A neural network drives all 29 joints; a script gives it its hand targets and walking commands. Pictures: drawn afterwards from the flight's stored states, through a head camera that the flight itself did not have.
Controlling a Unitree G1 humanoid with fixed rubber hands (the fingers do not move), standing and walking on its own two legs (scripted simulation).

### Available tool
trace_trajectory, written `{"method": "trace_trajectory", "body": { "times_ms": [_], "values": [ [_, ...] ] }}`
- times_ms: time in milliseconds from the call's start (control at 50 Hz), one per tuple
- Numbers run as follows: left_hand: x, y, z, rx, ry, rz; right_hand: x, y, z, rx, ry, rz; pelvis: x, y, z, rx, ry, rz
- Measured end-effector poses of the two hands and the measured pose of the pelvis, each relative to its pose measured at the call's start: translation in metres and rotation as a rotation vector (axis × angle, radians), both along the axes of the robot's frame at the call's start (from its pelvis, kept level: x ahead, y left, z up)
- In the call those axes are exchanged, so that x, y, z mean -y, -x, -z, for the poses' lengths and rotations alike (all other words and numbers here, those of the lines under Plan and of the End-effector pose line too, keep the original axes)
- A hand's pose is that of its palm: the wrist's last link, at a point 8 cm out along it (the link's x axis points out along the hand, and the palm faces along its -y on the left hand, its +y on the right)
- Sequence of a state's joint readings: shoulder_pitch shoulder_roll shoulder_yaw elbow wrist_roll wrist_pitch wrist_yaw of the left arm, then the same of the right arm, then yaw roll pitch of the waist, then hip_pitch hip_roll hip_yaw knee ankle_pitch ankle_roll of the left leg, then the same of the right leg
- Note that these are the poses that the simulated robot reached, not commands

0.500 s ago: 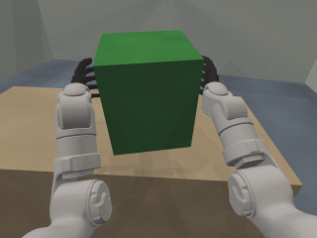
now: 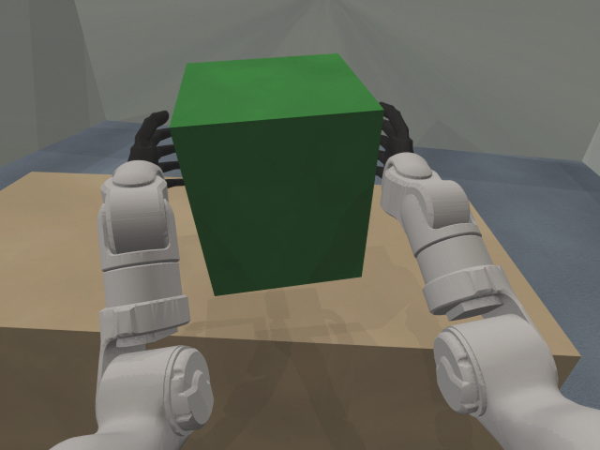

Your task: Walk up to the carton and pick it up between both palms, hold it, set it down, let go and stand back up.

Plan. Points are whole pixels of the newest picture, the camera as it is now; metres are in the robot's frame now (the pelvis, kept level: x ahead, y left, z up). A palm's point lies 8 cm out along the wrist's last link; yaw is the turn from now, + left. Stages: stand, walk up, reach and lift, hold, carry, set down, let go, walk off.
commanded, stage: hold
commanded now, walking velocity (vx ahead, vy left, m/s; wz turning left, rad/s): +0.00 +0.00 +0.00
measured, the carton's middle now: (276, 173) +0.41 +0.01 +0.26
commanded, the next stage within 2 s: none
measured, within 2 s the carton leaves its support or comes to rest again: neither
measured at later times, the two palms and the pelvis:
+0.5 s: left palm (156, 186) +0.35 +0.16 +0.28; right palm (400, 173) +0.35 -0.14 +0.29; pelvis -0.01 +0.01 +0.00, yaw +0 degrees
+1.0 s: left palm (150, 174) +0.35 +0.16 +0.29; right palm (399, 162) +0.35 -0.14 +0.30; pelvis -0.01 +0.01 +0.00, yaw +0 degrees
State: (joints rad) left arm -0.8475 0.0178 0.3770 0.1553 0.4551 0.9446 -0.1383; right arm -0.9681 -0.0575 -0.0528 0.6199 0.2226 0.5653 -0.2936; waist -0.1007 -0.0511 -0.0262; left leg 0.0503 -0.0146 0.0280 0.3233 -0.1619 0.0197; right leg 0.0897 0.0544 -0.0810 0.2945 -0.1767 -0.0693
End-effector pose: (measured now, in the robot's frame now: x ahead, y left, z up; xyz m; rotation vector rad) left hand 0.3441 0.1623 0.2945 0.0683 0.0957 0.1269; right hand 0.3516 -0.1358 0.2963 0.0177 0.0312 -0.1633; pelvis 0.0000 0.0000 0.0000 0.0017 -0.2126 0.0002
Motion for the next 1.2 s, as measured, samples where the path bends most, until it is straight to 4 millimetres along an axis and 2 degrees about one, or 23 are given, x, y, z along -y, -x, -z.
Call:
{"method": "trace_trajectory", "body": {
  "times_ms": [180, 340, 520, 680, 820, 1100, 1200],
  "values": [
    [0.012, -0.009, 0.016, -0.034, -0.004, 0.053, 0.013, 0.003, 0.011, -0.025, -0.004, 0.042, -0.002, 0.005, 0.0, -0.021, 0.002, -0.003],
    [0.014, -0.005, 0.021, -0.036, 0.003, 0.03, 0.012, 0.006, 0.016, -0.021, 0.0, 0.046, -0.005, 0.011, 0.0, -0.025, 0.003, 0.007],
    [0.006, -0.001, 0.015, -0.032, 0.003, 0.015, 0.005, 0.006, 0.009, -0.012, -0.01, 0.033, -0.008, 0.015, 0.0, -0.03, 0.002, 0.006],
    [-0.005, 0.006, -0.001, -0.011, -0.011, -0.014, -0.006, 0.005, -0.006, 0.007, -0.002, 0.0, -0.01, 0.013, 0.0, -0.022, 0.003, 0.004],
    [-0.007, 0.001, -0.006, -0.022, -0.012, 0.01, -0.006, 0.002, -0.008, -0.007, 0.005, 0.003, -0.01, 0.012, 0.0, -0.026, 0.003, -0.005],
    [0.004, -0.004, 0.01, -0.039, -0.002, 0.018, 0.004, 0.001, 0.006, -0.029, 0.011, 0.015, -0.008, 0.009, 0.0, -0.027, 0.004, 0.006],
    [0.004, -0.002, 0.007, -0.012, -0.007, 0.003, 0.003, 0.003, 0.006, -0.006, -0.004, 0.017, -0.006, 0.008, 0.0, -0.029, 0.006, -0.003]
  ]
}}
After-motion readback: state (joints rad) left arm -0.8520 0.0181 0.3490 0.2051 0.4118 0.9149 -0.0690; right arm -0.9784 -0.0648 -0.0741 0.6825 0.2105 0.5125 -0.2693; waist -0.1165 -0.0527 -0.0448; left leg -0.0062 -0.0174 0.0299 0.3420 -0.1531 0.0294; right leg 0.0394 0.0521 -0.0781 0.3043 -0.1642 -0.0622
